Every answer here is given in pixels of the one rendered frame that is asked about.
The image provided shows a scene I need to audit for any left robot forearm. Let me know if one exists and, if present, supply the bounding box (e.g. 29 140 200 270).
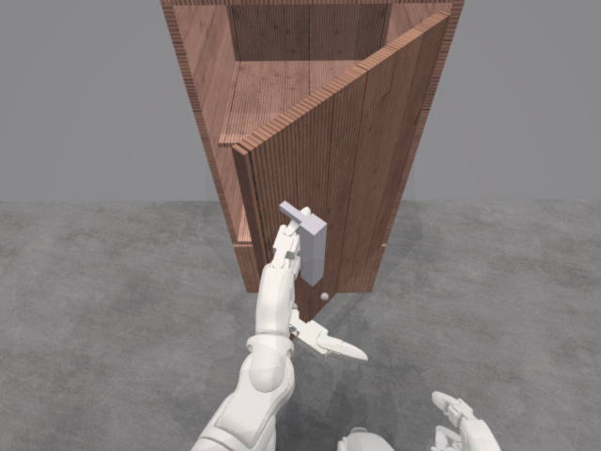
191 334 295 451

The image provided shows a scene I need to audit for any robot left hand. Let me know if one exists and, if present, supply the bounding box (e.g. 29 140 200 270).
255 207 368 364

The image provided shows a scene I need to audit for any handle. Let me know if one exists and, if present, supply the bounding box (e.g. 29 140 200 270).
279 201 327 287

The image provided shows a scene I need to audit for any robot right hand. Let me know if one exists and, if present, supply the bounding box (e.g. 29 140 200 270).
431 391 501 451

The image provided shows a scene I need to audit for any right robot thigh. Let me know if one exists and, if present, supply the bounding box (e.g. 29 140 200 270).
337 432 394 451

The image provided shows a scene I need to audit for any cupboard door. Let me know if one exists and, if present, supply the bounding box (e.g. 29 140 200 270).
231 10 452 341

